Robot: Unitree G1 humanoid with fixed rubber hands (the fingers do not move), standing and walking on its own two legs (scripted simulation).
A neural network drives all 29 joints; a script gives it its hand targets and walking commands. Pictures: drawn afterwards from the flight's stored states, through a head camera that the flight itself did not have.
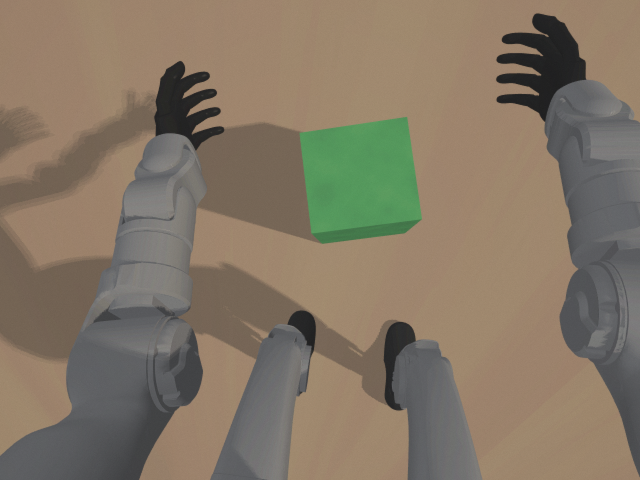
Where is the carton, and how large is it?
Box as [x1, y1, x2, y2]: [300, 117, 421, 243]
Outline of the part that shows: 406,117 300,133 311,233 322,243 402,233 421,219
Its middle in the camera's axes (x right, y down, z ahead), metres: +0.08 -0.12 +0.87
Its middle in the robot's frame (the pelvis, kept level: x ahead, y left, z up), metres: +0.53 +0.03 -0.53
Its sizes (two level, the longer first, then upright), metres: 0.210 0.200 0.250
